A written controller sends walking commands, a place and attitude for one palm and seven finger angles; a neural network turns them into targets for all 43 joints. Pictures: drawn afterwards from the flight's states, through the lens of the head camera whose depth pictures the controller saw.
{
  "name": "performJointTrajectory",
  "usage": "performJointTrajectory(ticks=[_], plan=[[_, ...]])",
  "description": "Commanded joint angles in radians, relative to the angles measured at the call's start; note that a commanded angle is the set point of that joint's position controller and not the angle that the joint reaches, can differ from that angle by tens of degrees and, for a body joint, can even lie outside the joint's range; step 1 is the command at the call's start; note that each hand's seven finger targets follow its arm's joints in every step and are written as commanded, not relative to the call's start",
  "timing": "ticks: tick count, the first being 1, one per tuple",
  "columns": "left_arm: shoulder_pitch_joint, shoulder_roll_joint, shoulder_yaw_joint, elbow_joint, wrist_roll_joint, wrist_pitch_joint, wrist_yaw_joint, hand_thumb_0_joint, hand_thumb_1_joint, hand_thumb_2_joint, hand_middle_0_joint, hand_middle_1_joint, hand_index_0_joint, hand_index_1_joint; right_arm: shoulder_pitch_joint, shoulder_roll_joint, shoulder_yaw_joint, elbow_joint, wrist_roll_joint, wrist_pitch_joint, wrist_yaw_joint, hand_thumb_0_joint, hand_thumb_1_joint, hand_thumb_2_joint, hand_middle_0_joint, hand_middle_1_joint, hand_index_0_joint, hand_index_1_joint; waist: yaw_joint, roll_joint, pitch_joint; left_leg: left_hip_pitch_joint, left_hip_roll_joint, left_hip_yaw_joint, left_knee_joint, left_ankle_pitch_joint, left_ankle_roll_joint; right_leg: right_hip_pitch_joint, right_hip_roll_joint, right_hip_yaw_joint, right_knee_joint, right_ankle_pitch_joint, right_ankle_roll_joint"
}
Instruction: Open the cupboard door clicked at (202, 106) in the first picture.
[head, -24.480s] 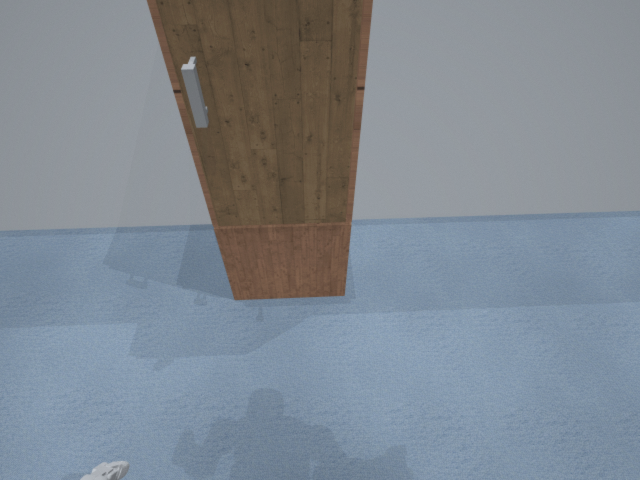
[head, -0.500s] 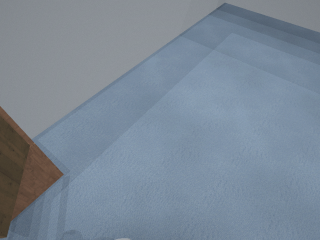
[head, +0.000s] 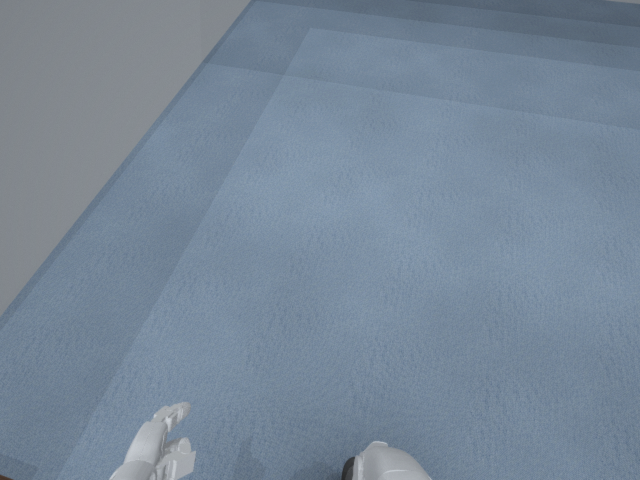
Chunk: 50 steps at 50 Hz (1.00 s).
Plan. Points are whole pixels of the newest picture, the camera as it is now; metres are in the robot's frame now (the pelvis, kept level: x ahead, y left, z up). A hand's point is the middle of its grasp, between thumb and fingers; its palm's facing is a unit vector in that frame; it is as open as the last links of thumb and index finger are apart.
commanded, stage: walk to a spot facing it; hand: left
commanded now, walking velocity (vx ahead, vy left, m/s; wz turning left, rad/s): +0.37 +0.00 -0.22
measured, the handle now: out of the picture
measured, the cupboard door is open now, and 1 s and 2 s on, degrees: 48 48 48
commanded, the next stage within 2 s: turn to face it in 0.82 s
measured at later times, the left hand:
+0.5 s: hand (213, 472) +0.15 +0.15 -0.15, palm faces +0.02 -0.99 -0.16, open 7.3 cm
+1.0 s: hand (280, 198) +0.63 +0.08 -0.14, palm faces -0.22 -0.94 -0.27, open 7.3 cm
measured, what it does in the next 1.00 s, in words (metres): walks ahead: left foot, then right foot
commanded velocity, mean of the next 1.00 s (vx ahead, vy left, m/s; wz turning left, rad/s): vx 0.31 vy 0.00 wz -0.08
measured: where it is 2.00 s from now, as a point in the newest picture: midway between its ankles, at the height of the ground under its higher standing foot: (374, 316)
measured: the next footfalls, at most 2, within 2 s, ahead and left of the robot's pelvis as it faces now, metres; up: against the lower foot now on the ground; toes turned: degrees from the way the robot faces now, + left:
left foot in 0.50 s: +0.38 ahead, +0.10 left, +0.00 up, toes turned +0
right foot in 0.90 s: +0.53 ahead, -0.21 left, +0.00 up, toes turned -21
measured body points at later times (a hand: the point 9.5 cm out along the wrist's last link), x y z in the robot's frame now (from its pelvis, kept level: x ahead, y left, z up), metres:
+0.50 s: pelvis +0.24 -0.01 +0.01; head +0.27 +0.00 +0.46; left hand +0.15 +0.21 -0.14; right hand +0.38 -0.24 -0.12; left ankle +0.34 +0.09 -0.71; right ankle +0.07 -0.07 -0.71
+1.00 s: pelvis +0.47 -0.10 +0.01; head +0.51 -0.12 +0.46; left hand +0.64 +0.13 -0.12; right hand +0.32 -0.30 -0.14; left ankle +0.39 +0.07 -0.63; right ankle +0.49 -0.19 -0.71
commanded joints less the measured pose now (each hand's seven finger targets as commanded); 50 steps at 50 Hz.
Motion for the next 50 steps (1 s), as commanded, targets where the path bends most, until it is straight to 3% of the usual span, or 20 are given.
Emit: performJointTrajectory(ticks=[1,5,12,19,21,23,24,25,26,29,32,34,40,42,43,44,45,46,47,50], plan=[[0.186,0.142,0.031,0.017,-0.001,-0.003,0.041,0.0,0.9,0.9,-0.2,-0.3,-0.2,-0.3,-0.149,-0.104,-0.046,-0.137,-0.01,-0.046,-0.004,0.0,-0.9,-0.9,0.2,0.3,0.2,0.3,0.089,-0.075,-0.138,-0.38,0.019,-0.136,0.222,0.18,0.025,0.289,-0.286,0.424,-0.482,-0.071,-0.092],[0.175,0.091,0.019,0.039,0.008,-0.025,0.039,0.0,0.9,0.9,-0.2,-0.3,-0.2,-0.3,-0.079,-0.068,-0.042,-0.093,-0.021,-0.012,0.005,0.0,-0.9,-0.9,0.2,0.3,0.2,0.3,0.027,-0.079,-0.125,-0.311,-0.009,-0.106,0.032,0.259,0.011,0.213,-0.198,0.293,-0.538,-0.016,-0.074],[0.336,0.067,0.007,0.125,0.003,-0.054,0.038,0.0,0.9,0.9,-0.2,-0.3,-0.2,-0.3,-0.31,-0.078,-0.043,-0.171,-0.015,-0.032,0.02,0.0,-0.9,-0.9,0.2,0.3,0.2,0.3,0.085,-0.052,-0.098,-0.465,-0.038,-0.112,-0.18,0.314,0.014,0.46,-0.205,0.32,-0.511,0.271,-0.103],[0.433,0.078,-0.007,0.192,0.005,-0.054,0.054,0.0,0.9,0.9,-0.2,-0.3,-0.2,-0.3,-0.494,-0.068,-0.033,-0.205,-0.005,-0.044,0.034,0.0,-0.9,-0.9,0.2,0.3,0.2,0.3,0.114,-0.081,-0.036,-0.395,-0.091,-0.068,-0.338,0.284,0.044,0.527,-0.224,0.301,-0.452,0.576,-0.088],[0.427,0.092,-0.004,0.203,0.007,-0.054,0.056,0.0,0.9,0.9,-0.2,-0.3,-0.2,-0.3,-0.461,-0.077,-0.036,-0.19,-0.006,-0.05,0.029,0.0,-0.9,-0.9,0.2,0.3,0.2,0.3,0.086,-0.059,-0.062,-0.266,-0.135,-0.029,-0.419,0.245,0.062,0.519,-0.214,0.276,-0.37,0.726,-0.077],[0.392,0.094,0.001,0.199,0.0,-0.057,0.057,0.0,0.9,0.9,-0.2,-0.3,-0.2,-0.3,-0.261,-0.098,-0.041,-0.122,-0.014,-0.063,0.009,0.0,-0.9,-0.9,0.2,0.3,0.2,0.3,-0.009,-0.069,-0.138,0.037,-0.185,0.014,-0.544,0.329,0.097,0.418,-0.153,0.209,-0.161,0.877,-0.03],[0.387,0.079,-0.001,0.185,-0.006,-0.059,0.052,0.0,0.9,0.9,-0.2,-0.3,-0.2,-0.3,-0.103,-0.157,-0.056,-0.073,-0.022,-0.07,-0.003,0.0,-0.9,-0.9,0.2,0.3,0.2,0.3,-0.071,-0.016,-0.225,0.333,-0.081,-0.109,-0.557,0.392,0.15,0.202,-0.113,0.189,0.048,0.699,0.006],[0.434,0.022,-0.008,0.165,-0.015,-0.06,0.042,0.0,0.9,0.9,-0.2,-0.3,-0.2,-0.3,0.031,-0.265,-0.082,-0.047,-0.04,-0.075,-0.013,0.0,-0.9,-0.9,0.2,0.3,0.2,0.3,-0.089,0.197,-0.361,0.572,0.228,-0.49,-0.594,0.44,0.289,-0.065,0.015,0.091,0.41,0.154,0.047],[0.356,0.031,-0.014,0.126,-0.006,-0.069,0.04,0.0,0.9,0.9,-0.2,-0.3,-0.2,-0.3,0.071,-0.283,-0.08,-0.047,-0.019,-0.063,-0.015,0.0,-0.9,-0.9,0.2,0.3,0.2,0.3,-0.085,0.159,-0.316,0.487,0.337,-0.637,-0.718,0.494,0.352,-0.152,0.043,0.136,0.621,-0.248,0.04],[0.273,-0.001,0.003,0.121,0.016,-0.032,0.025,0.0,0.9,0.9,-0.2,-0.3,-0.2,-0.3,-0.127,-0.129,-0.045,-0.084,-0.018,-0.084,-0.017,0.0,-0.9,-0.9,0.2,0.3,0.2,0.3,0.022,0.095,-0.07,0.101,0.232,-0.425,-0.865,0.223,0.251,-0.221,-0.076,0.192,0.664,-0.082,0.059],[0.312,-0.047,-0.002,0.124,0.019,0.005,0.011,0.0,0.9,0.9,-0.2,-0.3,-0.2,-0.3,-0.151,-0.115,-0.038,-0.066,-0.014,-0.098,-0.018,0.0,-0.9,-0.9,0.2,0.3,0.2,0.3,0.086,0.112,-0.085,0.019,0.154,-0.18,-0.89,0.339,0.21,-0.137,-0.107,0.162,0.465,-0.015,0.078],[0.281,-0.063,-0.002,0.111,0.021,0.014,0.006,0.0,0.9,0.9,-0.2,-0.3,-0.2,-0.3,-0.144,-0.104,-0.044,-0.062,-0.018,-0.095,-0.011,0.0,-0.9,-0.9,0.2,0.3,0.2,0.3,0.092,0.114,-0.048,-0.064,0.11,-0.079,-0.919,0.319,0.196,-0.054,-0.112,0.112,0.275,0.045,0.084],[0.115,-0.01,0.0,0.067,0.018,0.012,-0.005,0.0,0.9,0.9,-0.2,-0.3,-0.2,-0.3,-0.047,-0.149,-0.039,-0.017,-0.024,-0.077,-0.004,0.0,-0.9,-0.9,0.2,0.3,0.2,0.3,0.056,0.111,0.001,0.032,0.115,-0.022,-0.885,0.36,0.18,0.006,-0.063,0.023,0.0,0.117,0.074],[0.133,0.021,0.003,0.071,0.018,0.004,-0.003,0.0,0.9,0.9,-0.2,-0.3,-0.2,-0.3,-0.035,-0.163,-0.04,-0.006,-0.024,-0.07,-0.004,0.0,-0.9,-0.9,0.2,0.3,0.2,0.3,0.075,0.095,-0.037,0.075,0.121,-0.01,-0.79,0.498,0.162,0.104,-0.033,-0.001,-0.065,0.073,0.051],[0.214,0.043,0.007,0.097,0.018,-0.004,0.0,0.0,0.9,0.9,-0.2,-0.3,-0.2,-0.3,-0.035,-0.17,-0.036,-0.004,-0.021,-0.067,-0.004,0.0,-0.9,-0.9,0.2,0.3,0.2,0.3,0.119,0.063,-0.08,0.072,0.097,0.021,-0.659,0.623,0.142,0.23,-0.005,-0.02,-0.127,0.072,0.037],[0.375,0.102,0.021,0.147,0.022,-0.018,0.008,0.0,0.9,0.9,-0.2,-0.3,-0.2,-0.3,-0.049,-0.162,-0.033,-0.005,-0.011,-0.069,0.0,0.0,-0.9,-0.9,0.2,0.3,0.2,0.3,0.193,-0.014,-0.169,-0.033,0.042,0.056,-0.427,0.646,0.107,0.483,-0.035,0.048,-0.176,0.061,0.005],[0.525,0.227,0.057,0.189,0.025,-0.03,0.025,0.0,0.9,0.9,-0.2,-0.3,-0.2,-0.3,-0.015,-0.105,-0.023,-0.028,0.007,-0.076,0.009,0.0,-0.9,-0.9,0.2,0.3,0.2,0.3,0.235,-0.294,-0.315,-0.279,-0.089,0.116,-0.088,0.305,0.058,0.742,-0.313,0.427,-0.271,0.053,-0.09],[0.541,0.262,0.052,0.19,-0.003,-0.023,0.035,0.0,0.9,0.9,-0.2,-0.3,-0.2,-0.3,-0.078,-0.112,-0.027,-0.062,0.012,-0.07,0.006,0.0,-0.9,-0.9,0.2,0.3,0.2,0.3,0.226,-0.283,-0.307,-0.383,-0.135,0.003,0.158,-0.113,0.052,0.72,-0.456,0.64,-0.397,0.244,-0.165],[0.462,0.238,0.044,0.174,-0.001,-0.023,0.047,0.0,0.9,0.9,-0.2,-0.3,-0.2,-0.3,-0.137,-0.101,-0.032,-0.061,0.011,-0.065,0.0,0.0,-0.9,-0.9,0.2,0.3,0.2,0.3,0.204,-0.224,-0.263,-0.43,-0.087,-0.101,0.246,-0.056,0.057,0.629,-0.441,0.555,-0.377,0.342,-0.162],[0.268,0.104,-0.006,0.119,0.002,-0.031,0.056,0.0,0.9,0.9,-0.2,-0.3,-0.2,-0.3,-0.102,-0.045,-0.019,-0.022,0.002,-0.036,-0.006,0.0,-0.9,-0.9,0.2,0.3,0.2,0.3,0.081,-0.098,-0.155,-0.312,-0.026,-0.146,0.126,0.111,0.043,0.334,-0.35,0.199,-0.392,0.553,-0.067]])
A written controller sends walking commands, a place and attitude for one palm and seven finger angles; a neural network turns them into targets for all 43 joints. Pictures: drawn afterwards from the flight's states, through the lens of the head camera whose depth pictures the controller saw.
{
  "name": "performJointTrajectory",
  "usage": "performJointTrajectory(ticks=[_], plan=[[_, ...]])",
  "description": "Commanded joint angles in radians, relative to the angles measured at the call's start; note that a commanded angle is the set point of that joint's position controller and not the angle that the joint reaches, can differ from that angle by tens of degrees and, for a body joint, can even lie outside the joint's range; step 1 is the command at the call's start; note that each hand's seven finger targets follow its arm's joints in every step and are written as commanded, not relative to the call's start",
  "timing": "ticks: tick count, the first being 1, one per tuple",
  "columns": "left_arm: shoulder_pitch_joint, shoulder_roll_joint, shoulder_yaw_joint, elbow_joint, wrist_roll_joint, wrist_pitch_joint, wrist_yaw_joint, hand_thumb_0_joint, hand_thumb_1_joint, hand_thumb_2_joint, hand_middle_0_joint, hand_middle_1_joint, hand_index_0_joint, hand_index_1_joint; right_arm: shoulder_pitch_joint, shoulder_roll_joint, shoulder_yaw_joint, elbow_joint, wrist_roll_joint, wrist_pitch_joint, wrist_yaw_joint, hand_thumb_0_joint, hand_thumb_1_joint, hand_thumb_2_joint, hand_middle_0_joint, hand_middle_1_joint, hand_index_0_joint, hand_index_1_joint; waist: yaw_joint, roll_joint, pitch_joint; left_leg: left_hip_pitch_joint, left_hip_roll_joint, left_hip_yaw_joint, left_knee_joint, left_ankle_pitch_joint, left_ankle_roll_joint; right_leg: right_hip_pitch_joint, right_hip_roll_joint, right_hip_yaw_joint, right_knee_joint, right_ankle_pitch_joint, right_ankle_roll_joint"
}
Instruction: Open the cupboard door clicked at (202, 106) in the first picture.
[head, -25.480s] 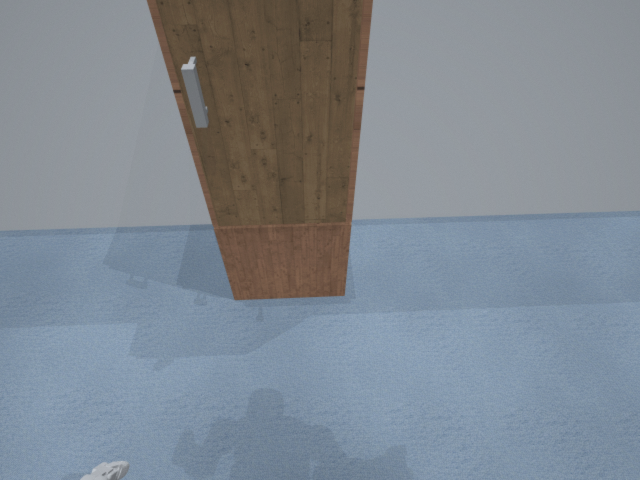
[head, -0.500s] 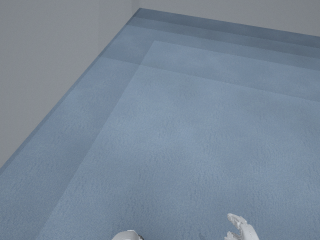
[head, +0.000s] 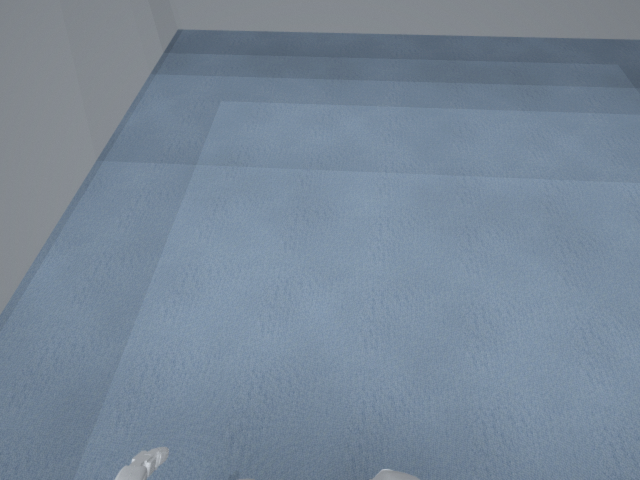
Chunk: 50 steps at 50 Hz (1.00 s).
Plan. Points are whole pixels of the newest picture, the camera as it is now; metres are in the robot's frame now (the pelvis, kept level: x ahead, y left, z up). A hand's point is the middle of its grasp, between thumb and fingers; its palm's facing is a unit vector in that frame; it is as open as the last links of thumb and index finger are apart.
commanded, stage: turn to face it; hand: left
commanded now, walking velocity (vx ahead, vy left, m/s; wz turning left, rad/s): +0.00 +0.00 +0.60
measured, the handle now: out of the picture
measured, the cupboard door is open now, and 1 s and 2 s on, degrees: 48 48 48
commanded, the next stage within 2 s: none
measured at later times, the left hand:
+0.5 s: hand (175, 452) +0.18 +0.22 -0.16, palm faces +0.27 -0.94 -0.23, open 7.3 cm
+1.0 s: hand out of the picture +0.09 +0.15 -0.18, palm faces +0.58 -0.77 -0.25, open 7.4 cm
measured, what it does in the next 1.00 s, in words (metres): walks ahead, turning left: left foot, then right foot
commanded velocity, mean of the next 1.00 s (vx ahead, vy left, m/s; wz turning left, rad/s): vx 0.00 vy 0.00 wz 0.60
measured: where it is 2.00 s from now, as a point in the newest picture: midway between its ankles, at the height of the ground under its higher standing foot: (350, 453)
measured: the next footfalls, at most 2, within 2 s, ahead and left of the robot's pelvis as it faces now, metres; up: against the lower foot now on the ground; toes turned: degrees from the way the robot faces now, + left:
left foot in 0.28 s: +0.22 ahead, +0.14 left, +0.00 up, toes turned +16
right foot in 0.62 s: +0.23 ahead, -0.14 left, +0.00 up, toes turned +16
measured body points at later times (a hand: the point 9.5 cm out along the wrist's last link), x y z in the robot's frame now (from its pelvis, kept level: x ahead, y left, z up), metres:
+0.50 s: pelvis +0.13 +0.00 +0.00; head +0.18 +0.02 +0.45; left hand +0.17 +0.27 -0.14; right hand +0.27 -0.23 -0.14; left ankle +0.18 +0.13 -0.73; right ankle +0.14 -0.14 -0.67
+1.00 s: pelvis +0.19 -0.03 -0.01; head +0.24 +0.01 +0.44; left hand +0.06 +0.19 -0.16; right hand +0.45 -0.16 -0.14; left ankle +0.14 +0.07 -0.73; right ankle +0.19 -0.15 -0.70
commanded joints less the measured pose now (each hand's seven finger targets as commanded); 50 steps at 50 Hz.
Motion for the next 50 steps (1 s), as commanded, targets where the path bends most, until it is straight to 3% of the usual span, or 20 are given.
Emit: performJointTrajectory(ticks=[1,5,10,12,13,14,15,16,21,28,29,31,35,41,45,46,47,48,49,50], plan=[[0.162,0.064,-0.007,0.024,0.006,-0.004,0.02,0.0,0.9,0.9,-0.2,-0.3,-0.2,-0.3,-0.012,0.002,-0.003,-0.086,-0.003,-0.018,0.0,0.0,-0.9,-0.9,0.2,0.3,0.2,0.3,0.036,-0.115,-0.113,-0.187,0.035,-0.06,0.007,0.1,-0.004,0.193,-0.285,0.129,-0.332,0.584,-0.094],[0.108,0.035,-0.005,0.005,0.003,-0.003,0.022,0.0,0.9,0.9,-0.2,-0.3,-0.2,-0.3,-0.007,0.021,-0.001,-0.092,-0.006,0.011,0.01,0.0,-0.9,-0.9,0.2,0.3,0.2,0.3,-0.001,-0.132,-0.076,-0.163,0.011,0.007,-0.149,0.192,-0.021,0.158,-0.246,-0.012,-0.329,0.619,-0.067],[0.107,0.089,0.023,-0.014,0.007,0.02,0.029,0.0,0.9,0.9,-0.2,-0.3,-0.2,-0.3,-0.135,-0.012,-0.008,-0.172,-0.01,0.006,0.025,0.0,-0.9,-0.9,0.2,0.3,0.2,0.3,0.028,-0.135,-0.079,-0.133,-0.019,0.05,-0.392,0.211,-0.003,0.246,-0.283,-0.031,-0.204,0.605,-0.048],[0.096,0.102,0.03,-0.03,0.002,0.029,0.03,0.0,0.9,0.9,-0.2,-0.3,-0.2,-0.3,-0.038,-0.071,-0.023,-0.164,-0.019,0.005,0.027,0.0,-0.9,-0.9,0.2,0.3,0.2,0.3,-0.028,-0.05,-0.133,0.046,-0.051,0.043,-0.533,0.373,0.017,0.204,-0.26,-0.074,-0.005,0.507,0.001],[0.124,0.081,0.03,-0.049,-0.006,0.039,0.027,0.0,0.9,0.9,-0.2,-0.3,-0.2,-0.3,0.025,-0.146,-0.041,-0.168,-0.03,-0.002,0.022,0.0,-0.9,-0.9,0.2,0.3,0.2,0.3,-0.045,0.155,-0.2,0.177,0.061,-0.134,-0.61,0.665,0.091,0.085,-0.171,-0.106,0.208,0.26,0.061],[0.136,0.034,0.018,-0.086,-0.02,0.048,0.022,0.0,0.9,0.9,-0.2,-0.3,-0.2,-0.3,0.055,-0.253,-0.063,-0.181,-0.031,-0.003,0.011,0.0,-0.9,-0.9,0.2,0.3,0.2,0.3,-0.052,0.412,-0.238,0.276,0.322,-0.51,-0.694,1.026,0.258,-0.141,-0.016,-0.063,0.489,-0.424,0.12],[0.075,0.064,0.014,-0.122,-0.001,0.059,0.028,0.0,0.9,0.9,-0.2,-0.3,-0.2,-0.3,0.055,-0.274,-0.062,-0.182,-0.023,0.006,0.002,0.0,-0.9,-0.9,0.2,0.3,0.2,0.3,-0.061,0.21,-0.25,0.199,0.352,-0.552,-0.732,0.779,0.292,-0.132,0.0,0.09,0.616,-0.441,0.097],[0.039,0.039,0.016,-0.129,0.002,0.064,0.029,0.0,0.9,0.9,-0.2,-0.3,-0.2,-0.3,-0.015,-0.268,-0.065,-0.207,-0.025,0.004,-0.006,0.0,-0.9,-0.9,0.2,0.3,0.2,0.3,-0.023,0.207,-0.222,0.151,0.322,-0.569,-0.757,0.599,0.275,-0.224,-0.016,0.126,0.681,-0.36,0.104],[0.076,0.034,0.023,-0.101,0.005,0.08,0.008,0.0,0.9,0.9,-0.2,-0.3,-0.2,-0.3,-0.196,-0.218,-0.056,-0.276,-0.024,-0.007,-0.008,0.0,-0.9,-0.9,0.2,0.3,0.2,0.3,0.035,0.14,-0.188,0.026,0.152,-0.307,-0.781,0.411,0.168,-0.142,-0.025,0.133,0.451,-0.171,0.115],[0.154,0.05,0.026,-0.121,0.005,0.076,0.012,0.0,0.9,0.9,-0.2,-0.3,-0.2,-0.3,-0.277,-0.248,-0.09,-0.325,-0.021,0.029,0.009,0.0,-0.9,-0.9,0.2,0.3,0.2,0.3,0.064,0.15,-0.182,-0.117,0.076,-0.343,-0.734,0.217,0.131,0.145,0.049,0.07,-0.035,-0.064,0.1],[0.209,0.085,0.036,-0.117,0.009,0.07,0.017,0.0,0.9,0.9,-0.2,-0.3,-0.2,-0.3,-0.304,-0.222,-0.088,-0.344,-0.015,0.032,0.013,0.0,-0.9,-0.9,0.2,0.3,0.2,0.3,0.094,0.077,-0.184,-0.202,0.019,-0.302,-0.656,0.16,0.091,0.253,-0.001,0.111,-0.195,-0.041,0.085],[0.195,0.241,0.053,-0.147,0.026,0.062,0.031,0.0,0.9,0.9,-0.2,-0.3,-0.2,-0.3,-0.356,-0.144,-0.078,-0.392,-0.01,0.032,0.028,0.0,-0.9,-0.9,0.2,0.3,0.2,0.3,0.124,-0.306,-0.124,-0.394,-0.159,-0.073,-0.138,-0.105,-0.026,0.222,-0.458,0.549,-0.437,-0.067,-0.099],[0.075,0.127,0.019,-0.164,0.015,0.048,0.035,0.0,0.9,0.9,-0.2,-0.3,-0.2,-0.3,-0.316,-0.121,-0.065,-0.333,-0.011,0.051,0.039,0.0,-0.9,-0.9,0.2,0.3,0.2,0.3,0.032,-0.203,-0.091,-0.345,-0.072,-0.078,0.105,0.053,-0.041,0.208,-0.276,0.167,-0.252,0.484,-0.055],[0.214,0.172,0.033,-0.119,0.019,0.047,0.035,0.0,0.9,0.9,-0.2,-0.3,-0.2,-0.3,-0.413,-0.088,-0.035,-0.346,-0.003,0.044,0.049,0.0,-0.9,-0.9,0.2,0.3,0.2,0.3,0.106,-0.205,-0.134,-0.219,-0.101,0.041,-0.289,0.039,-0.036,0.395,-0.283,0.062,-0.154,0.806,-0.035],[0.193,0.205,0.047,-0.121,0.013,0.045,0.029,0.0,0.9,0.9,-0.2,-0.3,-0.2,-0.3,-0.346,-0.121,-0.037,-0.339,-0.005,0.033,0.041,0.0,-0.9,-0.9,0.2,0.3,0.2,0.3,0.059,-0.207,-0.174,-0.037,-0.135,0.089,-0.516,0.143,-0.003,0.353,-0.294,0.0,-0.03,0.875,-0.009],[0.171,0.205,0.047,-0.123,0.008,0.044,0.026,0.0,0.9,0.9,-0.2,-0.3,-0.2,-0.3,-0.28,-0.146,-0.046,-0.324,-0.01,0.029,0.039,0.0,-0.9,-0.9,0.2,0.3,0.2,0.3,0.02,-0.172,-0.205,0.094,-0.125,0.078,-0.624,0.261,0.009,0.287,-0.281,-0.036,0.079,0.801,0.023],[0.154,0.177,0.044,-0.147,0.0,0.046,0.02,0.0,0.9,0.9,-0.2,-0.3,-0.2,-0.3,-0.192,-0.226,-0.067,-0.303,-0.019,0.02,0.034,0.0,-0.9,-0.9,0.2,0.3,0.2,0.3,-0.033,-0.006,-0.273,0.327,0.012,-0.062,-0.659,0.564,0.072,0.077,-0.235,-0.066,0.27,0.525,0.075],[0.12,0.101,0.021,-0.196,-0.008,0.05,0.011,0.0,0.9,0.9,-0.2,-0.3,-0.2,-0.3,-0.119,-0.339,-0.098,-0.295,-0.019,0.018,0.028,0.0,-0.9,-0.9,0.2,0.3,0.2,0.3,-0.068,0.305,-0.3,0.476,0.322,-0.468,-0.663,1.061,0.259,-0.234,-0.08,-0.043,0.516,-0.344,0.142],[0.067,0.12,0.021,-0.229,0.005,0.072,0.024,0.0,0.9,0.9,-0.2,-0.3,-0.2,-0.3,-0.069,-0.357,-0.097,-0.275,-0.006,0.028,0.025,0.0,-0.9,-0.9,0.2,0.3,0.2,0.3,-0.072,0.151,-0.292,0.406,0.368,-0.423,-0.658,1.025,0.304,-0.253,-0.077,0.092,0.59,-0.394,0.126],[0.039,0.094,0.023,-0.213,0.004,0.077,0.03,0.0,0.9,0.9,-0.2,-0.3,-0.2,-0.3,-0.108,-0.327,-0.095,-0.28,-0.009,0.019,0.01,0.0,-0.9,-0.9,0.2,0.3,0.2,0.3,-0.055,0.21,-0.277,0.353,0.297,-0.413,-0.676,0.911,0.277,-0.282,-0.078,0.125,0.595,-0.343,0.131]])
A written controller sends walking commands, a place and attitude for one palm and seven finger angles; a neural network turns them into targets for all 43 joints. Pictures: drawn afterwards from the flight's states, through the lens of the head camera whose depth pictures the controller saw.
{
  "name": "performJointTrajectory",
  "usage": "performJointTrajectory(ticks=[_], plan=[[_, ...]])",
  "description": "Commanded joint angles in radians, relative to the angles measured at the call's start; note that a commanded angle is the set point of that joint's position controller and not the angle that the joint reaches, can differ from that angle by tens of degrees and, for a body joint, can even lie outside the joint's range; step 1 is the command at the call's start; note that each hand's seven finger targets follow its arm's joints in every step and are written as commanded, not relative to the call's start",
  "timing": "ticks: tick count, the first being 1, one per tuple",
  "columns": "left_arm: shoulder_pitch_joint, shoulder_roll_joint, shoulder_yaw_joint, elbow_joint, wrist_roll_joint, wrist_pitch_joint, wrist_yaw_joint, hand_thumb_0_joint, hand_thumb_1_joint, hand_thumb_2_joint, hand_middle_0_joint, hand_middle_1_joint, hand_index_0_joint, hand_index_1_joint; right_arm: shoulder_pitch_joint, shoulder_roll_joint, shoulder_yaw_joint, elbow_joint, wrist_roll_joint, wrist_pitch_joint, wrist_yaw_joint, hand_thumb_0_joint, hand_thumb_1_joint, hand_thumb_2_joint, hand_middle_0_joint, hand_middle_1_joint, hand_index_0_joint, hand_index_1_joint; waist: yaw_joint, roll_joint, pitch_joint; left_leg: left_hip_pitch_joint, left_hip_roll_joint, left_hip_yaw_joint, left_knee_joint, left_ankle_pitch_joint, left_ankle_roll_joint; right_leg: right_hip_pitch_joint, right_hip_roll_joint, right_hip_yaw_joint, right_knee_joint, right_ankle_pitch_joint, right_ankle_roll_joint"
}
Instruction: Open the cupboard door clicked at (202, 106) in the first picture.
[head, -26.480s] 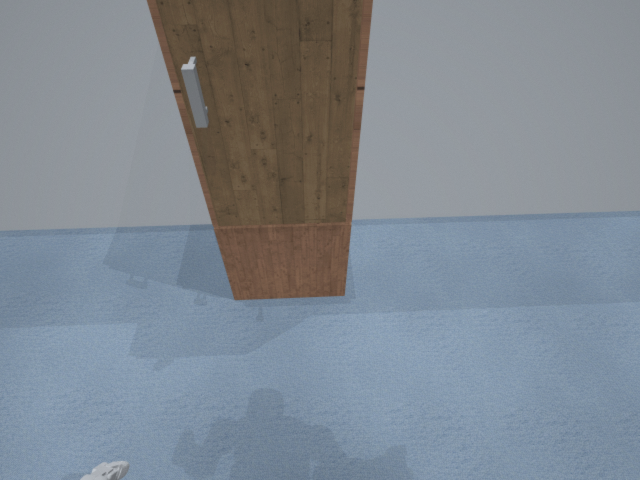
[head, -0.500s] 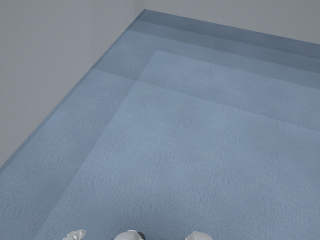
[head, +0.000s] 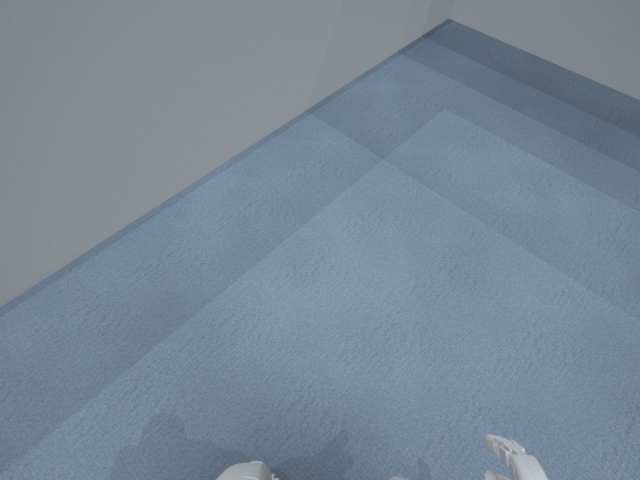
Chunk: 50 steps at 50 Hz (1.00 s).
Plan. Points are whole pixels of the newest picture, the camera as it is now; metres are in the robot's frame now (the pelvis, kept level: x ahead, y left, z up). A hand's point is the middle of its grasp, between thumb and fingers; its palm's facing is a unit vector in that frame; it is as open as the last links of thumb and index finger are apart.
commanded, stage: turn to face it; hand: left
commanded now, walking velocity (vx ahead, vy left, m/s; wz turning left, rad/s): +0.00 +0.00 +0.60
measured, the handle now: out of the picture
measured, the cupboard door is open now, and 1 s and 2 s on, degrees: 48 48 48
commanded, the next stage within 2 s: none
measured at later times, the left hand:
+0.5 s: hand out of the picture +0.05 +0.14 -0.13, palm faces +0.30 -0.92 -0.26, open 7.4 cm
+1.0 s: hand out of the picture +0.00 +0.14 -0.14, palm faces +0.56 -0.76 -0.31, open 7.4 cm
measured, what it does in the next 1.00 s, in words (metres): steps on the spot, turning left: right foot, then left foot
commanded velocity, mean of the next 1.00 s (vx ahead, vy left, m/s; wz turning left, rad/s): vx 0.00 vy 0.00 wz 0.60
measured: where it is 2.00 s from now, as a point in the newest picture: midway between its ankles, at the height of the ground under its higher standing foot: outside the picture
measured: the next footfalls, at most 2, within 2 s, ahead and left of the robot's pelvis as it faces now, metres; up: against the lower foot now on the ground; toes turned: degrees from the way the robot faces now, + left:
right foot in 0.28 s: +0.08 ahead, -0.16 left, +0.00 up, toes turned +5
left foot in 0.66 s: +0.01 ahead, +0.08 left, +0.00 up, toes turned +30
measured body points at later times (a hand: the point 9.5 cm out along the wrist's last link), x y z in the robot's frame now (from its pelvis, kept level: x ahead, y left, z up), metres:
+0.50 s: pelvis +0.02 -0.07 +0.02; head +0.08 -0.07 +0.47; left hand +0.03 +0.18 -0.11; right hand +0.17 -0.29 -0.13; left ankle -0.03 +0.07 -0.65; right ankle +0.04 -0.16 -0.72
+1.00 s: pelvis +0.04 -0.09 +0.01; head +0.09 -0.08 +0.45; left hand -0.03 +0.18 -0.12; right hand +0.25 -0.25 -0.15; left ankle -0.03 +0.05 -0.70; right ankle +0.10 -0.18 -0.72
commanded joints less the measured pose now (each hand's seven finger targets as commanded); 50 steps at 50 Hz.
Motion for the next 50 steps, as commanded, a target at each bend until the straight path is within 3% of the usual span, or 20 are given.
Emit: performJointTrajectory(ticks=[1,3,11,12,14,15,19,26,30,31,32,33,35,38,43,46,47,48,49,50], plan=[[-0.128,0.103,0.036,-0.138,0.004,-0.015,0.014,0.0,0.9,0.9,-0.2,-0.3,-0.2,-0.3,0.178,-0.23,-0.065,-0.024,-0.004,-0.019,-0.035,0.0,-0.9,-0.9,0.2,0.3,0.2,0.3,-0.089,0.278,-0.237,0.287,0.349,-0.382,-0.214,0.574,0.196,-0.306,0.026,0.207,0.311,-0.026,0.036],[-0.081,0.094,0.041,-0.102,0.006,-0.002,-0.001,0.0,0.9,0.9,-0.2,-0.3,-0.2,-0.3,0.068,-0.19,-0.051,-0.05,-0.009,-0.019,-0.037,0.0,-0.9,-0.9,0.2,0.3,0.2,0.3,-0.028,0.228,-0.166,0.148,0.259,-0.297,-0.259,0.369,0.142,-0.24,0.046,0.199,0.246,0.07,0.035],[0.014,0.081,0.042,-0.094,0.007,-0.016,-0.007,0.0,0.9,0.9,-0.2,-0.3,-0.2,-0.3,0.009,-0.197,-0.067,-0.07,-0.011,-0.003,-0.025,0.0,-0.9,-0.9,0.2,0.3,0.2,0.3,0.026,0.215,-0.153,-0.059,0.17,-0.328,-0.201,0.095,0.086,0.096,0.15,0.12,-0.287,0.222,0.016],[0.051,0.107,0.052,-0.088,0.008,-0.025,-0.002,0.0,0.9,0.9,-0.2,-0.3,-0.2,-0.3,0.002,-0.167,-0.065,-0.081,-0.005,-0.002,-0.023,0.0,-0.9,-0.9,0.2,0.3,0.2,0.3,0.048,0.146,-0.157,-0.148,0.122,-0.309,-0.121,0.031,0.051,0.211,0.11,0.151,-0.424,0.268,0.006],[0.068,0.257,0.07,-0.103,0.025,-0.036,0.014,0.0,0.9,0.9,-0.2,-0.3,-0.2,-0.3,-0.004,-0.079,-0.053,-0.118,0.002,-0.005,-0.012,0.0,-0.9,-0.9,0.2,0.3,0.2,0.3,0.08,-0.292,-0.171,-0.311,-0.063,-0.109,0.398,-0.359,-0.056,0.226,-0.336,0.598,-0.661,0.309,-0.177],[0.032,0.211,0.061,-0.109,0.016,-0.042,0.022,0.0,0.9,0.9,-0.2,-0.3,-0.2,-0.3,0.009,-0.115,-0.058,-0.099,-0.004,0.002,-0.014,0.0,-0.9,-0.9,0.2,0.3,0.2,0.3,0.051,-0.279,-0.168,-0.298,-0.008,-0.18,0.57,-0.321,-0.047,0.16,-0.323,0.582,-0.648,0.354,-0.208],[-0.097,0.123,0.032,-0.137,0.015,-0.041,0.025,0.0,0.9,0.9,-0.2,-0.3,-0.2,-0.3,0.051,-0.057,-0.041,-0.046,-0.002,0.02,0.004,0.0,-0.9,-0.9,0.2,0.3,0.2,0.3,-0.024,-0.159,-0.131,-0.237,0.038,-0.103,0.59,-0.149,-0.086,0.129,-0.165,0.202,-0.552,0.629,-0.145],[0.024,0.17,0.056,-0.077,0.021,-0.043,0.024,0.0,0.9,0.9,-0.2,-0.3,-0.2,-0.3,-0.015,-0.017,-0.019,-0.055,0.007,0.007,0.008,0.0,-0.9,-0.9,0.2,0.3,0.2,0.3,0.045,-0.153,-0.176,-0.132,0.02,-0.002,0.175,-0.197,-0.078,0.308,-0.208,0.119,-0.462,0.887,-0.157],[-0.017,0.183,0.068,-0.078,0.011,-0.036,0.014,0.0,0.9,0.9,-0.2,-0.3,-0.2,-0.3,0.076,-0.055,-0.026,-0.038,0.002,-0.002,0.003,0.0,-0.9,-0.9,0.2,0.3,0.2,0.3,-0.014,-0.104,-0.185,0.082,0.008,0.026,-0.093,-0.021,-0.05,0.184,-0.205,0.043,-0.341,0.754,-0.099],[-0.028,0.161,0.064,-0.086,0.005,-0.032,0.009,0.0,0.9,0.9,-0.2,-0.3,-0.2,-0.3,0.138,-0.104,-0.04,-0.024,-0.002,-0.009,0.003,0.0,-0.9,-0.9,0.2,0.3,0.2,0.3,-0.052,0.009,-0.224,0.247,0.068,-0.051,-0.204,0.136,-0.023,0.058,-0.172,0.009,-0.189,0.621,-0.052],[-0.042,0.094,0.05,-0.127,-0.004,-0.027,-0.001,0.0,0.9,0.9,-0.2,-0.3,-0.2,-0.3,0.21,-0.228,-0.073,-0.017,-0.013,-0.017,-0.006,0.0,-0.9,-0.9,0.2,0.3,0.2,0.3,-0.093,0.348,-0.255,0.401,0.35,-0.44,-0.236,0.503,0.125,-0.231,-0.015,-0.019,0.048,0.048,0.032],[-0.122,0.086,0.033,-0.17,0.008,-0.015,0.005,0.0,0.9,0.9,-0.2,-0.3,-0.2,-0.3,0.274,-0.269,-0.081,0.005,-0.009,-0.008,-0.015,0.0,-0.9,-0.9,0.2,0.3,0.2,0.3,-0.124,0.314,-0.244,0.366,0.458,-0.507,-0.252,0.62,0.229,-0.312,0.029,0.096,0.188,-0.161,0.029],[-0.167,0.082,0.042,-0.147,0.008,-0.006,0.009,0.0,0.9,0.9,-0.2,-0.3,-0.2,-0.3,0.209,-0.223,-0.072,-0.009,-0.011,-0.015,-0.036,0.0,-0.9,-0.9,0.2,0.3,0.2,0.3,-0.093,0.33,-0.208,0.258,0.346,-0.433,-0.261,0.44,0.192,-0.33,0.033,0.19,0.272,-0.03,0.025],[-0.103,0.08,0.045,-0.099,0.007,0.001,-0.007,0.0,0.9,0.9,-0.2,-0.3,-0.2,-0.3,0.087,-0.175,-0.054,-0.043,-0.013,-0.021,-0.038,0.0,-0.9,-0.9,0.2,0.3,0.2,0.3,-0.023,0.207,-0.157,0.148,0.24,-0.305,-0.279,0.316,0.128,-0.244,0.053,0.189,0.199,0.1,0.028],[-0.084,0.063,0.038,-0.106,0.003,-0.004,-0.005,0.0,0.9,0.9,-0.2,-0.3,-0.2,-0.3,0.075,-0.184,-0.062,-0.046,-0.017,-0.011,-0.031,0.0,-0.9,-0.9,0.2,0.3,0.2,0.3,-0.022,0.212,-0.153,0.074,0.211,-0.338,-0.269,0.2,0.124,-0.077,0.116,0.148,-0.102,0.095,0.019],[0.021,0.082,0.044,-0.089,0.003,-0.022,-0.002,0.0,0.9,0.9,-0.2,-0.3,-0.2,-0.3,0.028,-0.181,-0.067,-0.065,-0.008,-0.003,-0.027,0.0,-0.9,-0.9,0.2,0.3,0.2,0.3,0.03,0.189,-0.181,-0.025,0.157,-0.338,-0.166,0.169,0.077,0.143,0.141,0.127,-0.393,0.263,0.01],[0.058,0.134,0.056,-0.087,0.011,-0.033,0.005,0.0,0.9,0.9,-0.2,-0.3,-0.2,-0.3,0.032,-0.132,-0.063,-0.075,0.001,-0.003,-0.023,0.0,-0.9,-0.9,0.2,0.3,0.2,0.3,0.05,0.046,-0.204,-0.146,0.075,-0.279,-0.041,0.041,0.022,0.279,0.025,0.237,-0.554,0.258,-0.018],[0.069,0.237,0.075,-0.087,0.025,-0.04,0.015,0.0,0.9,0.9,-0.2,-0.3,-0.2,-0.3,0.037,-0.061,-0.05,-0.1,0.005,-0.005,-0.016,0.0,-0.9,-0.9,0.2,0.3,0.2,0.3,0.061,-0.273,-0.179,-0.313,-0.079,-0.107,0.234,-0.265,-0.061,0.328,-0.263,0.546,-0.651,0.322,-0.13],[0.049,0.239,0.061,-0.1,0.016,-0.037,0.017,0.0,0.9,0.9,-0.2,-0.3,-0.2,-0.3,0.033,-0.106,-0.056,-0.095,-0.004,0.001,-0.011,0.0,-0.9,-0.9,0.2,0.3,0.2,0.3,0.058,-0.227,-0.169,-0.271,-0.035,-0.156,0.481,-0.332,-0.05,0.177,-0.348,0.554,-0.663,0.298,-0.205],[-0.012,0.197,0.056,-0.11,0.013,-0.038,0.023,0.0,0.9,0.9,-0.2,-0.3,-0.2,-0.3,0.017,-0.1,-0.061,-0.08,-0.004,0.011,-0.01,0.0,-0.9,-0.9,0.2,0.3,0.2,0.3,0.026,-0.233,-0.132,-0.279,-0.005,-0.179,0.599,-0.277,-0.052,0.116,-0.29,0.525,-0.658,0.3,-0.199]])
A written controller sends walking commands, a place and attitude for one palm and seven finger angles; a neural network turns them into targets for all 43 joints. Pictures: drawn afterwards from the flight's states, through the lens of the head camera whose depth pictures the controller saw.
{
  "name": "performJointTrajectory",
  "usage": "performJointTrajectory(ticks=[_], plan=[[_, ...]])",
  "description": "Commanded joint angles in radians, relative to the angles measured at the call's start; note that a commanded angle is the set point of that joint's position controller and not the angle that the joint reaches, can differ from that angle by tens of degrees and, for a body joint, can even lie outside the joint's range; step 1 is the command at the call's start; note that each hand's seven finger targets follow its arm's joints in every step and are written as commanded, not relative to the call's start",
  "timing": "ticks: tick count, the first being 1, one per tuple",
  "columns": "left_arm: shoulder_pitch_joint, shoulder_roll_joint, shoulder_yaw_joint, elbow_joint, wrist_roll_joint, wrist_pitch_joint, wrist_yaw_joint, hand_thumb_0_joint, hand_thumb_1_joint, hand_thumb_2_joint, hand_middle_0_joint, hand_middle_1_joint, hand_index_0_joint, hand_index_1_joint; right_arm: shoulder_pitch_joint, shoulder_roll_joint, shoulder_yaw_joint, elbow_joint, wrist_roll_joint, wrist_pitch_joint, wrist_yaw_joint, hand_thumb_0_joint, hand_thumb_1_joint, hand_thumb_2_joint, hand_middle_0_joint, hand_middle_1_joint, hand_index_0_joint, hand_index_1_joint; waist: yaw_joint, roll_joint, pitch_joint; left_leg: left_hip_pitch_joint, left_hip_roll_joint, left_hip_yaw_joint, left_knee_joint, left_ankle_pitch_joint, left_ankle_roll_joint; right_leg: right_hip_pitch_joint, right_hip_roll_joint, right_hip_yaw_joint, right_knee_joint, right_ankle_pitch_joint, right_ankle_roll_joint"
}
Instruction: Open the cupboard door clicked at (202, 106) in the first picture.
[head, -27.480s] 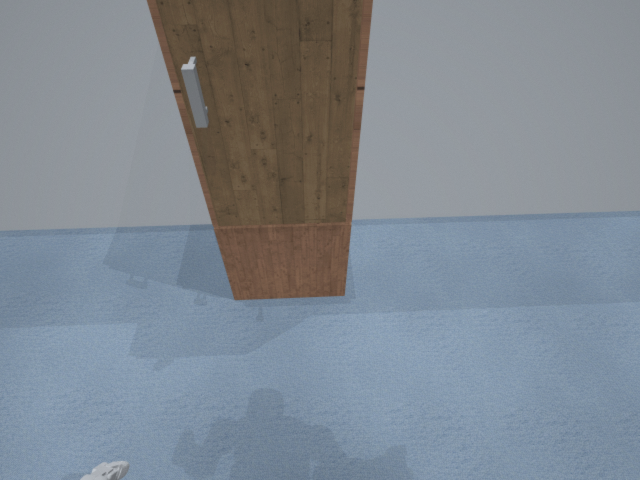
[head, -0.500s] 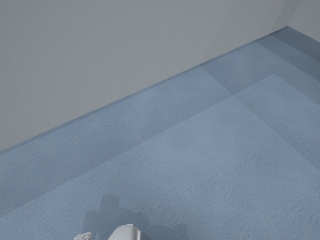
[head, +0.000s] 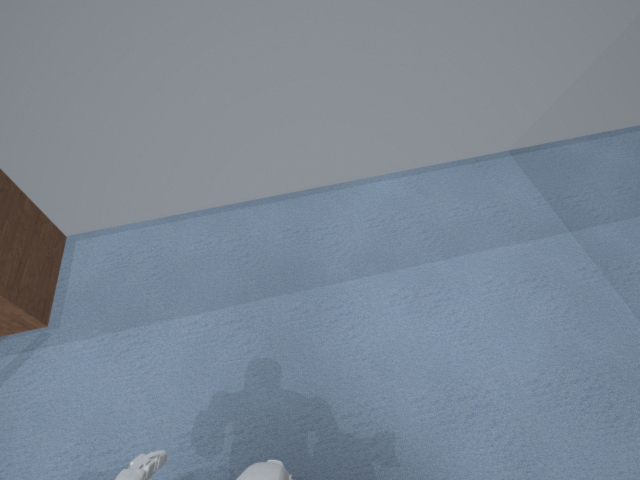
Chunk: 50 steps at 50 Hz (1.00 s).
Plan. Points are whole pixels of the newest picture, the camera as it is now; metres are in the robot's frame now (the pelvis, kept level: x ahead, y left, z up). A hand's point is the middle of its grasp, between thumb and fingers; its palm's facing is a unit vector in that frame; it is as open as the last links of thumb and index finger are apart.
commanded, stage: turn to face it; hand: left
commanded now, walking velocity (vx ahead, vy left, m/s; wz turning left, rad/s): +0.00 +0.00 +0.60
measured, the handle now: out of the picture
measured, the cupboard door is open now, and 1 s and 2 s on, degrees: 48 48 48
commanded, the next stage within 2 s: take the last steps up to it in 1.56 s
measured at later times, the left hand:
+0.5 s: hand out of the picture +0.01 +0.24 -0.16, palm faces +0.35 -0.90 -0.26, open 7.4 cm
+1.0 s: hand out of the picture -0.02 +0.16 -0.15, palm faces +0.62 -0.75 -0.24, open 7.3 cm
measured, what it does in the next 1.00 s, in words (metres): steps on the spot, turning left: left foot, then right foot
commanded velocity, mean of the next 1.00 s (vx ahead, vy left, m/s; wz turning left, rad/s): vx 0.00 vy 0.00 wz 0.60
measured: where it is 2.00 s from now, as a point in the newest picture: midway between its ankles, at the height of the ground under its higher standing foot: outside the picture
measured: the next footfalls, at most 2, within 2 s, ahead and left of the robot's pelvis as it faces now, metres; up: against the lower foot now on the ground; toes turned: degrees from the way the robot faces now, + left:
left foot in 0.34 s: +0.03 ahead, +0.13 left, +0.00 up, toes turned +20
right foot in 0.70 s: +0.11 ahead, -0.12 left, +0.00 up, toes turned +22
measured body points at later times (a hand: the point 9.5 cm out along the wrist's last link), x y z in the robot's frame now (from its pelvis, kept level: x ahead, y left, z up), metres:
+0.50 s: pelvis +0.01 +0.01 +0.01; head +0.06 +0.04 +0.45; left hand -0.01 +0.28 -0.14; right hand +0.20 -0.20 -0.12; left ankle -0.01 +0.12 -0.72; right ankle +0.03 -0.14 -0.65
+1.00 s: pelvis +0.05 -0.03 +0.01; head +0.10 +0.01 +0.45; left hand -0.05 +0.20 -0.14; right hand +0.29 -0.17 -0.14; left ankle -0.02 +0.08 -0.70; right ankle +0.08 -0.14 -0.72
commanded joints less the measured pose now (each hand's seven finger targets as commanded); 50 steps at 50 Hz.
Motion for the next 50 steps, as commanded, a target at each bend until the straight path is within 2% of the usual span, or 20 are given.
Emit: performJointTrajectory(ticks=[1,2,4,11,14,15,16,17,18,22,26,29,32,33,34,35,37,40,47,50], plan=[[0.032,0.171,0.038,-0.058,0.003,-0.018,0.026,0.0,0.9,0.9,-0.2,-0.3,-0.2,-0.3,-0.069,-0.104,-0.042,-0.101,-0.002,-0.012,0.012,0.0,-0.9,-0.9,0.2,0.3,0.2,0.3,0.019,-0.264,-0.074,-0.202,0.039,0.009,0.535,-0.08,-0.002,0.108,-0.348,0.289,-0.358,0.137,-0.136],[-0.004,0.141,0.027,-0.065,0.005,-0.021,0.024,0.0,0.9,0.9,-0.2,-0.3,-0.2,-0.3,-0.058,-0.085,-0.034,-0.085,-0.004,-0.011,0.018,0.0,-0.9,-0.9,0.2,0.3,0.2,0.3,-0.004,-0.236,-0.061,-0.193,0.052,0.033,0.538,-0.024,-0.016,0.111,-0.292,0.166,-0.321,0.252,-0.114],[0.018,0.129,0.022,-0.064,0.005,-0.028,0.025,0.0,0.9,0.9,-0.2,-0.3,-0.2,-0.3,-0.061,-0.067,-0.021,-0.076,0.001,-0.01,0.023,0.0,-0.9,-0.9,0.2,0.3,0.2,0.3,0.003,-0.236,-0.079,-0.171,0.052,0.076,0.443,-0.01,-0.032,0.17,-0.266,0.062,-0.283,0.441,-0.101],[0.13,0.184,0.049,-0.009,0.013,-0.027,0.022,0.0,0.9,0.9,-0.2,-0.3,-0.2,-0.3,-0.132,-0.027,0.001,-0.089,0.009,-0.024,0.027,0.0,-0.9,-0.9,0.2,0.3,0.2,0.3,0.067,-0.236,-0.13,-0.047,0.032,0.182,0.027,-0.055,-0.017,0.322,-0.311,-0.024,-0.175,0.682,-0.109],[0.102,0.197,0.057,-0.011,0.004,-0.023,0.014,0.0,0.9,0.9,-0.2,-0.3,-0.2,-0.3,-0.056,-0.061,-0.005,-0.077,0.004,-0.035,0.021,0.0,-0.9,-0.9,0.2,0.3,0.2,0.3,0.018,-0.209,-0.15,0.127,0.011,0.215,-0.184,0.093,0.006,0.238,-0.305,-0.089,-0.064,0.633,-0.059],[0.085,0.188,0.057,-0.019,-0.004,-0.02,0.01,0.0,0.9,0.9,-0.2,-0.3,-0.2,-0.3,0.014,-0.102,-0.017,-0.059,-0.001,-0.042,0.02,0.0,-0.9,-0.9,0.2,0.3,0.2,0.3,-0.029,-0.126,-0.184,0.289,0.043,0.173,-0.296,0.247,0.028,0.127,-0.287,-0.116,0.068,0.531,-0.017],[0.077,0.127,0.048,-0.052,-0.009,-0.014,0.002,0.0,0.9,0.9,-0.2,-0.3,-0.2,-0.3,0.079,-0.213,-0.046,-0.056,-0.01,-0.049,0.015,0.0,-0.9,-0.9,0.2,0.3,0.2,0.3,-0.063,0.165,-0.235,0.474,0.287,-0.155,-0.331,0.549,0.136,-0.138,-0.153,-0.151,0.297,0.054,0.058],[0.003,0.087,0.023,-0.101,-0.006,-0.007,0.003,0.0,0.9,0.9,-0.2,-0.3,-0.2,-0.3,0.152,-0.283,-0.061,-0.036,-0.006,-0.042,0.004,0.0,-0.9,-0.9,0.2,0.3,0.2,0.3,-0.103,0.289,-0.224,0.474,0.456,-0.334,-0.359,0.84,0.276,-0.286,-0.072,-0.062,0.46,-0.384,0.079],[-0.058,0.105,0.026,-0.1,0.003,0.009,0.013,0.0,0.9,0.9,-0.2,-0.3,-0.2,-0.3,0.175,-0.26,-0.057,-0.021,-0.005,-0.044,-0.007,0.0,-0.9,-0.9,0.2,0.3,0.2,0.3,-0.111,0.18,-0.226,0.443,0.433,-0.317,-0.361,0.728,0.272,-0.311,-0.075,0.035,0.538,-0.328,0.07],[0.004,0.096,0.038,-0.033,0.002,0.017,-0.008,0.0,0.9,0.9,-0.2,-0.3,-0.2,-0.3,-0.029,-0.184,-0.033,-0.08,-0.009,-0.052,-0.02,0.0,-0.9,-0.9,0.2,0.3,0.2,0.3,-0.001,0.138,-0.123,0.216,0.253,-0.124,-0.413,0.403,0.177,-0.239,-0.061,0.069,0.526,-0.093,0.074],[-0.008,0.082,0.031,-0.04,-0.001,0.014,-0.006,0.0,0.9,0.9,-0.2,-0.3,-0.2,-0.3,0.001,-0.186,-0.035,-0.069,-0.011,-0.053,-0.017,0.0,-0.9,-0.9,0.2,0.3,0.2,0.3,-0.008,0.091,-0.13,0.229,0.24,-0.143,-0.402,0.413,0.187,-0.183,-0.026,0.052,0.351,-0.1,0.075],[-0.009,0.073,0.028,-0.055,-0.004,0.011,-0.004,0.0,0.9,0.9,-0.2,-0.3,-0.2,-0.3,-0.014,-0.19,-0.043,-0.076,-0.014,-0.044,-0.013,0.0,-0.9,-0.9,0.2,0.3,0.2,0.3,-0.008,0.133,-0.124,0.17,0.221,-0.18,-0.384,0.368,0.184,-0.082,0.013,0.032,0.182,-0.113,0.067],[0.088,0.085,0.031,-0.04,-0.007,-0.005,0.0,0.0,0.9,0.9,-0.2,-0.3,-0.2,-0.3,-0.065,-0.182,-0.049,-0.093,-0.008,-0.036,-0.011,0.0,-0.9,-0.9,0.2,0.3,0.2,0.3,0.04,0.129,-0.151,0.078,0.178,-0.193,-0.295,0.361,0.148,0.124,0.044,0.01,-0.083,0.021,0.057],[0.131,0.122,0.04,-0.033,-0.004,-0.017,0.005,0.0,0.9,0.9,-0.2,-0.3,-0.2,-0.3,-0.065,-0.152,-0.045,-0.099,0.001,-0.038,-0.008,0.0,-0.9,-0.9,0.2,0.3,0.2,0.3,0.064,0.034,-0.172,-0.005,0.122,-0.162,-0.203,0.286,0.101,0.258,-0.016,0.064,-0.243,0.092,0.044],[0.16,0.219,0.06,-0.03,0.013,-0.029,0.017,0.0,0.9,0.9,-0.2,-0.3,-0.2,-0.3,-0.042,-0.082,-0.035,-0.118,0.011,-0.04,-0.001,0.0,-0.9,-0.9,0.2,0.3,0.2,0.3,0.073,-0.263,-0.19,-0.194,-0.022,-0.005,0.027,0.004,0.018,0.387,-0.284,0.34,-0.348,0.151,-0.042],[0.143,0.258,0.054,-0.038,0.012,-0.025,0.018,0.0,0.9,0.9,-0.2,-0.3,-0.2,-0.3,-0.065,-0.095,-0.036,-0.131,0.003,-0.04,0.004,0.0,-0.9,-0.9,0.2,0.3,0.2,0.3,0.077,-0.315,-0.157,-0.202,-0.045,0.039,0.289,-0.231,-0.001,0.272,-0.45,0.425,-0.354,0.272,-0.149],[0.056,0.182,0.039,-0.051,0.003,-0.024,0.027,0.0,0.9,0.9,-0.2,-0.3,-0.2,-0.3,-0.074,-0.101,-0.039,-0.101,-0.001,-0.02,0.005,0.0,-0.9,-0.9,0.2,0.3,0.2,0.3,0.032,-0.294,-0.091,-0.214,0.026,0.005,0.514,-0.128,-0.007,0.182,-0.36,0.309,-0.316,0.34,-0.16],[0.021,0.13,0.024,-0.062,0.003,-0.03,0.025,0.0,0.9,0.9,-0.2,-0.3,-0.2,-0.3,-0.066,-0.067,-0.022,-0.072,0.0,-0.014,0.02,0.0,-0.9,-0.9,0.2,0.3,0.2,0.3,0.007,-0.234,-0.092,-0.189,0.046,0.067,0.45,-0.03,-0.033,0.224,-0.267,0.075,-0.258,0.55,-0.107],[0.13,0.187,0.051,-0.014,0.011,-0.027,0.022,0.0,0.9,0.9,-0.2,-0.3,-0.2,-0.3,-0.138,-0.034,0.002,-0.086,0.008,-0.025,0.027,0.0,-0.9,-0.9,0.2,0.3,0.2,0.3,0.065,-0.234,-0.117,-0.054,0.028,0.185,0.031,-0.051,-0.015,0.328,-0.309,-0.029,-0.167,0.73,-0.104],[0.111,0.203,0.057,-0.01,0.004,-0.025,0.015,0.0,0.9,0.9,-0.2,-0.3,-0.2,-0.3,-0.071,-0.06,-0.002,-0.076,0.003,-0.035,0.022,0.0,-0.9,-0.9,0.2,0.3,0.2,0.3,0.019,-0.212,-0.143,0.109,-0.001,0.219,-0.165,0.08,0.008,0.26,-0.299,-0.083,-0.06,0.715,-0.06]])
